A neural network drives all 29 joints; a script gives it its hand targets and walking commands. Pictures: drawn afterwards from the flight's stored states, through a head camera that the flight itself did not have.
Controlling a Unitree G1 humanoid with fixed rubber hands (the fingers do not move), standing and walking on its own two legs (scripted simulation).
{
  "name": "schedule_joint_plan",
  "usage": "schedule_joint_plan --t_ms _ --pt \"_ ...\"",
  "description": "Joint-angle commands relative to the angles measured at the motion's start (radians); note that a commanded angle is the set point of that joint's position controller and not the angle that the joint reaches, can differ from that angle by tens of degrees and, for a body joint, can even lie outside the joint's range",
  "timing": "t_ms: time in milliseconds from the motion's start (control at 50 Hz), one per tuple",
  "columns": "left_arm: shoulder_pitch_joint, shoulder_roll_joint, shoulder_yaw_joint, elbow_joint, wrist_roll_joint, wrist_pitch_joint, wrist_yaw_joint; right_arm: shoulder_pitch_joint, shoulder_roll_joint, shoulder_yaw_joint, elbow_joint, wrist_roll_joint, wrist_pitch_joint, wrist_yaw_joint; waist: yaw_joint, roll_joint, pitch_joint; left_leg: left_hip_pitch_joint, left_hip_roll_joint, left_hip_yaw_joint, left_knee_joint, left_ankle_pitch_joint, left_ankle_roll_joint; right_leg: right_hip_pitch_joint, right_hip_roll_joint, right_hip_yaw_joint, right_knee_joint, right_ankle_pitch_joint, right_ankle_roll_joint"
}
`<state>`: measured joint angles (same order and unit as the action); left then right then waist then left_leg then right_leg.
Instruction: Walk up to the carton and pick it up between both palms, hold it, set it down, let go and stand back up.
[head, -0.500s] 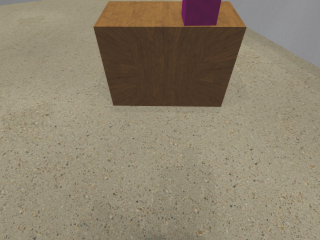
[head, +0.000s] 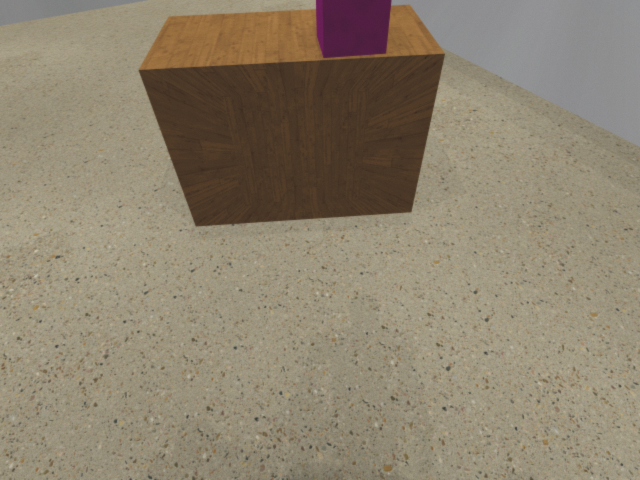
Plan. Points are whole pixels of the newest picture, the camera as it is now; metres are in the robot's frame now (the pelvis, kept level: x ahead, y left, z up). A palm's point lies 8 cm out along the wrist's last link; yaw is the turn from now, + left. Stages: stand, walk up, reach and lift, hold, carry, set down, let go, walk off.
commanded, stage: walk up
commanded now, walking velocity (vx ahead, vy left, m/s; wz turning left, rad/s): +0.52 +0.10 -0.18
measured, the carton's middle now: (351, 3) +1.46 -0.14 +0.07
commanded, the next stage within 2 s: none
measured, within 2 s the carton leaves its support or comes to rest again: neither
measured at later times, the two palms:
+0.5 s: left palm out of the picture +0.04 +0.16 -0.12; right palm (447, 344) +0.36 -0.21 -0.14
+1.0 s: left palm (246, 235) +0.63 +0.16 -0.13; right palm (482, 364) +0.32 -0.26 -0.14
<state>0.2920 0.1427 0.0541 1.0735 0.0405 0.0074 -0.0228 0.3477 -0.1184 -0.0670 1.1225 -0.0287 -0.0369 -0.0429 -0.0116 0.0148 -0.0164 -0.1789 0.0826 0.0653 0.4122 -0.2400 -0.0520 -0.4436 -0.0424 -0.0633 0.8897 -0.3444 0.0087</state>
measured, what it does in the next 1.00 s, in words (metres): walks ahead: right foot, then left foot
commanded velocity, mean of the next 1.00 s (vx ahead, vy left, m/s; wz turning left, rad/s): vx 0.50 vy -0.02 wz -0.07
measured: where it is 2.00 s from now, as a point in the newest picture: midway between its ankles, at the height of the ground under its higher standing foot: (345, 297)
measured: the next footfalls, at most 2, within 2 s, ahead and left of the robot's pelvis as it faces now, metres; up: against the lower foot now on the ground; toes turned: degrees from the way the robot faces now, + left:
right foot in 0.10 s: +0.06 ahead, -0.14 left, +0.00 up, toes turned -8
left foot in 0.54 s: +0.40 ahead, +0.12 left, +0.00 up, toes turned +6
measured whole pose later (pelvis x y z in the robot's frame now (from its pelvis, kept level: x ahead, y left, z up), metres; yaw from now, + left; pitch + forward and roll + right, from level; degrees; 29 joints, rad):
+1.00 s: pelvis +0.46 -0.05 -0.01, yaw -3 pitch +0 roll +1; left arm 0.05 0.20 0.06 0.96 0.03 -0.03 -0.07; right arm 0.52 -0.15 -0.07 1.11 -0.03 -0.06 0.01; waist -0.10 -0.01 0.05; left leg 0.00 0.12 0.15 0.38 -0.37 -0.09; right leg -0.46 -0.11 -0.12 0.58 -0.16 0.03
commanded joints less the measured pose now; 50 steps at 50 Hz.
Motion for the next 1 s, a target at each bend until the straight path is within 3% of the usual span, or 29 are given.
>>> schedule_joint_plan --t_ms 0,20,40,60,80,100,120,140,160,180,220,320,420,440,460,500,520,540,560,580,600,620,660,740,860,880,900,940,980 --pt "0.105 0.051 0.028 -0.071 -0.012 -0.036 -0.011 -0.053 -0.174 -0.038 -0.032 0.012 -0.021 -0.006 0.106 0.266 0.091 -0.283 0.114 -0.05 -0.244 -0.396 0.093 0.261 -0.002 -0.058 -0.154 -0.09 0.002" --pt "0.181 0.048 0.034 -0.037 -0.014 -0.031 -0.001 -0.082 -0.176 -0.041 -0.036 0.002 -0.013 -0.004 0.149 0.183 0.115 -0.33 0.081 0.001 -0.138 -0.467 0.109 0.347 0.038 -0.139 -0.247 -0.049 0.012" --pt "0.277 0.033 0.035 0.012 -0.011 -0.026 0.011 -0.095 -0.173 -0.045 -0.043 -0.015 -0.005 -0.001 0.177 0.043 0.142 -0.387 0.047 0.028 0.02 -0.524 0.126 0.425 0.075 -0.19 -0.311 -0.047 0.028" --pt "0.373 0.018 0.031 0.048 0.003 -0.035 0.022 -0.108 -0.134 -0.036 -0.057 -0.029 -0.003 0.008 0.207 -0.158 0.149 -0.468 -0.003 0.081 0.311 -0.458 0.129 0.498 0.02 -0.117 -0.371 -0.067 0.044" --pt "0.505 0.056 0.023 0.057 0.024 -0.052 0.034 -0.204 -0.029 -0.005 -0.123 -0.042 -0.016 0.021 0.255 -0.359 0.145 -0.698 -0.053 0.013 0.728 -0.391 0.114 0.508 -0.254 0.334 -0.496 -0.357 0.006" --pt "0.436 0.143 0.017 0.034 0.021 -0.052 0.043 -0.175 0.016 0.003 -0.177 -0.031 -0.032 0.052 0.152 -0.381 0.158 -0.815 -0.034 -0.117 0.84 -0.24 0.116 0.395 -0.433 0.794 -0.807 -0.617 -0.11" --pt "0.329 0.182 0.025 -0.007 0.01 -0.062 0.041 -0.208 -0.037 -0.003 -0.205 -0.031 -0.038 0.073 0.105 -0.278 0.223 -0.821 0.05 -0.102 0.895 -0.139 0.098 0.267 -0.518 0.956 -0.904 -0.754 -0.203" --pt "0.22 0.179 0.024 -0.044 0.002 -0.079 0.033 -0.228 -0.07 -0.008 -0.206 -0.028 -0.041 0.082 0.07 -0.176 0.241 -0.778 0.095 -0.083 0.896 -0.015 0.069 0.223 -0.473 0.81 -0.862 -0.614 -0.201" --pt "0.184 0.174 0.022 -0.057 0.001 -0.094 0.025 -0.19 -0.085 -0.011 -0.175 -0.03 -0.039 0.085 0.055 -0.127 0.201 -0.695 0.106 -0.086 0.84 0.048 0.046 0.208 -0.392 0.625 -0.809 -0.434 -0.173" --pt "0.175 0.154 0.016 -0.061 0.003 -0.105 0.025 -0.15 -0.097 -0.016 -0.149 -0.025 -0.032 0.09 0.042 -0.135 0.175 -0.624 0.105 -0.076 0.78 0.075 0.03 0.202 -0.323 0.473 -0.789 -0.298 -0.142" --pt "0.219 0.11 0.001 -0.038 0.0 -0.119 0.03 -0.13 -0.093 -0.013 -0.136 -0.012 -0.014 0.099 0.04 -0.139 0.181 -0.578 0.079 -0.032 0.695 0.126 0.015 0.225 -0.259 0.308 -0.778 -0.073 -0.119" --pt "0.34 0.093 -0.004 0.0 -0.015 -0.127 0.039 -0.287 -0.072 -0.003 -0.188 0.003 0.002 0.101 0.085 -0.117 0.18 -0.613 0.03 0.03 0.445 0.172 0.005 0.403 -0.245 0.184 -0.757 0.276 -0.114" --pt "0.361 0.102 0.005 0.026 -0.015 -0.127 0.047 -0.434 -0.075 0.004 -0.252 0.015 -0.009 0.107 0.119 -0.191 0.189 -0.479 -0.01 0.08 0.225 0.169 0.028 0.441 -0.257 0.113 -0.718 0.474 -0.114" --pt "0.329 0.063 -0.006 0.054 -0.025 -0.119 0.041 -0.399 -0.057 0.009 -0.261 0.014 -0.016 0.101 0.056 -0.317 0.144 -0.33 -0.017 0.081 0.173 0.109 0.056 0.415 -0.166 -0.004 -0.688 0.406 -0.098" --pt "0.341 0.06 -0.004 0.06 -0.03 -0.117 0.039 -0.364 -0.088 0.002 -0.244 0.004 -0.018 0.094 0.061 -0.299 0.128 -0.198 -0.054 0.122 0.182 0.087 0.073 0.365 -0.183 0.003 -0.639 0.469 -0.105" --pt "0.321 0.085 -0.002 0.061 -0.029 -0.116 0.037 -0.124 -0.149 -0.032 -0.164 -0.002 -0.033 0.07 -0.062 -0.148 0.04 0.123 -0.088 0.133 0.135 0.091 0.099 0.273 -0.164 -0.01 -0.351 0.667 -0.088" --pt "0.279 0.108 0.003 0.045 -0.025 -0.118 0.036 0.042 -0.199 -0.051 -0.13 -0.019 -0.046 0.057 -0.15 -0.085 -0.051 0.325 0.025 0.035 0.153 0.043 0.111 0.126 -0.136 -0.029 -0.129 0.49 -0.071" --pt "0.337 0.025 -0.008 0.005 -0.047 -0.117 0.035 0.18 -0.327 -0.073 -0.118 -0.036 -0.051 0.052 -0.148 0.207 -0.225 0.541 0.358 -0.434 0.01 -0.139 0.184 -0.106 -0.025 -0.066 0.24 -0.039 -0.024" --pt "0.393 0.11 0.032 0.033 -0.044 -0.114 0.022 0.25 -0.392 -0.09 -0.088 0.018 -0.026 0.041 -0.141 0.134 -0.352 0.495 0.496 -0.883 -0.174 -0.018 0.237 -0.107 0.02 0.105 0.38 -0.163 -0.015" --pt "0.276 0.015 0.011 0.007 -0.048 -0.106 0.022 0.094 -0.336 -0.071 -0.105 0.003 -0.032 0.053 -0.068 0.19 -0.198 0.359 0.396 -0.619 -0.176 -0.191 0.222 -0.158 -0.06 0.107 0.468 -0.079 -0.032" --pt "0.247 0.051 0.023 0.017 -0.023 -0.098 0.016 0.053 -0.258 -0.056 -0.114 0.01 -0.033 0.042 -0.063 0.028 -0.102 0.221 0.403 -0.603 -0.167 -0.092 0.202 -0.155 -0.07 0.093 0.476 -0.011 -0.012" --pt "0.199 0.006 0.019 0.014 -0.012 -0.094 0.016 -0.001 -0.217 -0.042 -0.12 0.0 -0.039 0.037 -0.034 0.002 -0.041 0.122 0.347 -0.462 -0.164 -0.002 0.176 -0.136 -0.105 0.095 0.434 0.066 -0.01" --pt "0.196 -0.015 0.019 0.013 0.002 -0.073 0.011 -0.024 -0.152 -0.022 -0.11 -0.005 -0.046 0.033 0.005 0.096 0.003 0.011 0.277 -0.28 -0.161 0.131 0.163 -0.09 -0.123 0.09 0.373 0.103 -0.008" --pt "0.106 0.005 0.022 -0.029 0.004 -0.03 -0.004 0.056 -0.123 -0.015 -0.088 -0.012 -0.057 0.028 0.02 0.131 0.058 -0.019 0.248 -0.16 -0.18 0.235 0.165 -0.123 -0.11 0.054 0.234 0.124 0.003" --pt "-0.171 0.036 -0.001 -0.147 -0.009 -0.02 -0.057 0.108 -0.155 -0.016 -0.089 -0.003 -0.052 0.027 -0.021 0.155 0.169 -0.062 0.221 -0.064 -0.256 0.134 0.138 -0.098 -0.096 -0.015 -0.162 0.279 0.028" --pt "-0.2 0.033 -0.004 -0.159 -0.019 -0.031 -0.054 0.074 -0.121 -0.004 -0.089 0.007 -0.055 0.035 0.001 0.259 0.135 -0.087 0.149 0.0 -0.277 0.007 0.13 -0.004 -0.073 -0.042 -0.225 0.271 0.035" --pt "-0.21 0.072 0.002 -0.157 -0.019 -0.035 -0.052 0.073 -0.15 -0.012 -0.095 0.005 -0.057 0.04 -0.013 0.257 0.14 -0.092 0.156 -0.003 -0.281 -0.031 0.134 0.047 -0.055 -0.069 -0.247 0.252 0.036" --pt "-0.234 0.109 0.013 -0.16 -0.01 -0.045 -0.043 0.089 -0.201 -0.024 -0.094 0.003 -0.058 0.046 -0.017 0.164 0.16 -0.073 0.202 -0.03 -0.254 -0.056 0.143 0.1 -0.054 -0.076 -0.294 0.199 0.022" --pt "-0.142 0.117 0.023 -0.129 0.0 -0.06 -0.031 0.094 -0.227 -0.033 -0.084 -0.001 -0.051 0.047 0.033 0.076 0.146 -0.058 0.209 -0.017 -0.115 0.025 0.131 0.219 -0.033 -0.092 -0.369 0.137 0.001"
